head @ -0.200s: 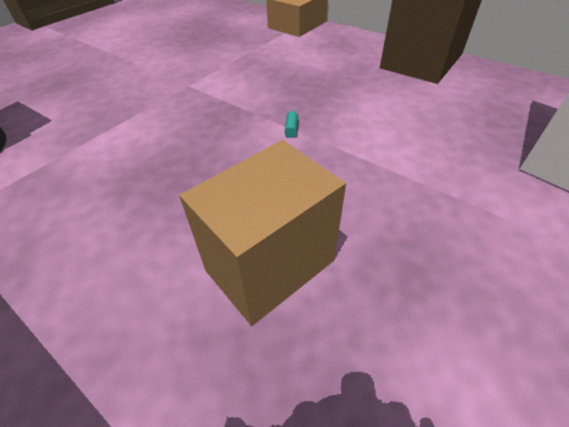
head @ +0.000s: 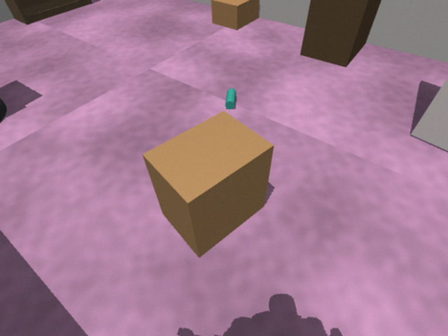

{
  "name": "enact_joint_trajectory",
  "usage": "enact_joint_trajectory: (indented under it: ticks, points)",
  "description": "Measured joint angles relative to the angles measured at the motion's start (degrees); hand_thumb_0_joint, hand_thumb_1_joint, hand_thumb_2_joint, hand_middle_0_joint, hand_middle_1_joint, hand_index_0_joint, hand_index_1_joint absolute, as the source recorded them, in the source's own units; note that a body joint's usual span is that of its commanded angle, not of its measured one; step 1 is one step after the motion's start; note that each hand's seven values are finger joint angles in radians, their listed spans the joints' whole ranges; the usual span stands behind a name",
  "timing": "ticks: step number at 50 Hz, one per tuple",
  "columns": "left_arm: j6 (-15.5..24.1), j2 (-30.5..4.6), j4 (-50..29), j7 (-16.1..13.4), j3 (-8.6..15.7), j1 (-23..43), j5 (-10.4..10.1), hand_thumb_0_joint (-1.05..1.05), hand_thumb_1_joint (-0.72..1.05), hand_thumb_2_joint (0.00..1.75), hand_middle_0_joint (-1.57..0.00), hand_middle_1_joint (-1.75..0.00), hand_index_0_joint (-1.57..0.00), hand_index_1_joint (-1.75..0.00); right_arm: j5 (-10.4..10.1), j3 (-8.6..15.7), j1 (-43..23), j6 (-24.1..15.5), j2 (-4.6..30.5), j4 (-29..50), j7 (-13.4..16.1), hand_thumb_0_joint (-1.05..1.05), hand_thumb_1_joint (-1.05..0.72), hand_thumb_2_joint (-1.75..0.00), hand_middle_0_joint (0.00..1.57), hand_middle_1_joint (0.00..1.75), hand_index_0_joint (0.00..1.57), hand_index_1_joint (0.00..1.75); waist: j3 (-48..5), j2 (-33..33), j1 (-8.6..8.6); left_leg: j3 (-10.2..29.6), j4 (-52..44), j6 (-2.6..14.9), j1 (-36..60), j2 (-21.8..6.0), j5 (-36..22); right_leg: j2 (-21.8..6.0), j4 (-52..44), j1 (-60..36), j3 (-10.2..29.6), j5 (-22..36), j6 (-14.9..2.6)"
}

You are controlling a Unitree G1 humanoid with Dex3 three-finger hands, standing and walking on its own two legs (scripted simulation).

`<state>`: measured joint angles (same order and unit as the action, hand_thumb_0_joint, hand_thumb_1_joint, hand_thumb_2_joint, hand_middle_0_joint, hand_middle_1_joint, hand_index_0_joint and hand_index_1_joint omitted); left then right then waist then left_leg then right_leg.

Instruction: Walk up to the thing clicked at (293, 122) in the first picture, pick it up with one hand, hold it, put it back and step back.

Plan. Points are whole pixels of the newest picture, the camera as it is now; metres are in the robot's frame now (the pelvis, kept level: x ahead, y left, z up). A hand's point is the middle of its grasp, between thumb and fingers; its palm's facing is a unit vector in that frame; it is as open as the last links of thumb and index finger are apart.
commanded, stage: stand
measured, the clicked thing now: (231, 97) +1.91 -0.01 -0.75
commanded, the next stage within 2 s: walk up in 0.92 s
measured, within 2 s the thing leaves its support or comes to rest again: neither
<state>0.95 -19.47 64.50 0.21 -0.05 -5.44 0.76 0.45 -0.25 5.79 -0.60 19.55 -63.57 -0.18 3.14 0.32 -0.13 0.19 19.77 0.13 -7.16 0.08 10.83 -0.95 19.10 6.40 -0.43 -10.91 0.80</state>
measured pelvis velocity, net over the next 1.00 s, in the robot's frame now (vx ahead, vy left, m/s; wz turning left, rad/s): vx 0.00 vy -0.01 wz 0.11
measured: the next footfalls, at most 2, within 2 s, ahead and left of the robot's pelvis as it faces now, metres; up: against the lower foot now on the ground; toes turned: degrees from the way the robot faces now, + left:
right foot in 1.18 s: +0.05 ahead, -0.15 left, +0.00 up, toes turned +22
left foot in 1.66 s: -0.03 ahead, +0.05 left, +0.00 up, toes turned +45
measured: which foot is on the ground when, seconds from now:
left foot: down 0.00-1.00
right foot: down 0.00-0.94, up 0.96-1.00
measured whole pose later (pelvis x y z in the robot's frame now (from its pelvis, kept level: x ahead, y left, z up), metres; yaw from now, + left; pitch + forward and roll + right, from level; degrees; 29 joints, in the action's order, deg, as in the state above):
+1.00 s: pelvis +0.00 -0.01 +0.00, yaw +6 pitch -1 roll +1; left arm -1.8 -21.2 59.8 1.1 2.6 -2.8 0.9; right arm 0.4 1.3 10.1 -0.4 19.3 -59.5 -0.4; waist 4.9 -1.6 1.8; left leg 5.9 21.2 0.4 -10.1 3.0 9.9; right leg -1.3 27.8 9.9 -0.6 -19.1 -0.1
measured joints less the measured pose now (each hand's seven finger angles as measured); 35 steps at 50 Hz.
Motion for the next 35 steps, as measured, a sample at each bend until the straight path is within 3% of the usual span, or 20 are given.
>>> enact_joint_trajectory:
  ticks: [35]
  points:
    - [-0.2, -0.1, -0.2, 0.0, 0.1, -1.0, 0.0, 0.01, 0.90, 0.90, -0.20, -0.30, -0.20, -0.30, 0.0, -0.1, 0.5, 0.0, 0.2, -0.3, 0.0, 0.01, -0.91, -0.89, 0.20, 0.30, 0.21, 0.30, -0.3, 0.0, -0.02, 0.1, -1.1, 0.23, 0.8, 0.4, -0.2, -0.4, -1.0, -0.9, -0.2, 0.1, 0.28]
